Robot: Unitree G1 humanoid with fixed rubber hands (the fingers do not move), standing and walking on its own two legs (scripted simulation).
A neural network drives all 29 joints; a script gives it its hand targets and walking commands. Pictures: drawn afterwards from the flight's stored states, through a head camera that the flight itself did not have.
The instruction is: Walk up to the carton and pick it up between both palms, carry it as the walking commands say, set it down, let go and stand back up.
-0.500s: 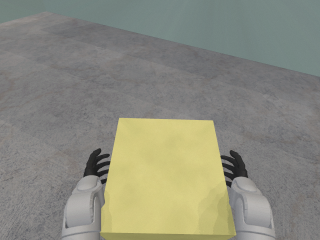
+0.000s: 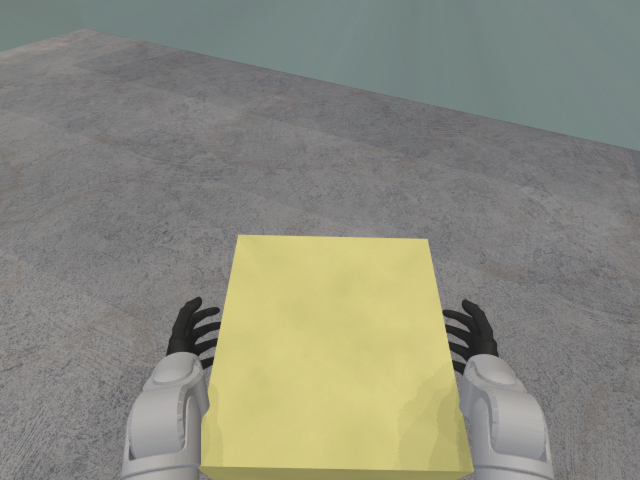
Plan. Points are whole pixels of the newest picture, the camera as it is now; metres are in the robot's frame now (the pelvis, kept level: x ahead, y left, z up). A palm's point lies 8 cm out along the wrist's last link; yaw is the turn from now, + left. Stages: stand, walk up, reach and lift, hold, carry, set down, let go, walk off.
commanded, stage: carry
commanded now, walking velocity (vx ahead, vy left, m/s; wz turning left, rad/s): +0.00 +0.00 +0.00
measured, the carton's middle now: (330, 359) +0.31 -0.01 -0.02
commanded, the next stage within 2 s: hold in 0.22 s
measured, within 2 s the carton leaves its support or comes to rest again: neither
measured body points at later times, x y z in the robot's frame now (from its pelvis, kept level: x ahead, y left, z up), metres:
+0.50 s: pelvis -0.01 +0.00 +0.01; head -0.04 +0.00 +0.46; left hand +0.25 +0.18 +0.04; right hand +0.26 -0.18 +0.04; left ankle +0.02 +0.11 -0.73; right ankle -0.02 -0.12 -0.73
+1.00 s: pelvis -0.01 +0.00 +0.01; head -0.04 +0.02 +0.46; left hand +0.28 +0.19 +0.01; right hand +0.29 -0.17 +0.01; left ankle +0.02 +0.11 -0.73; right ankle -0.02 -0.12 -0.73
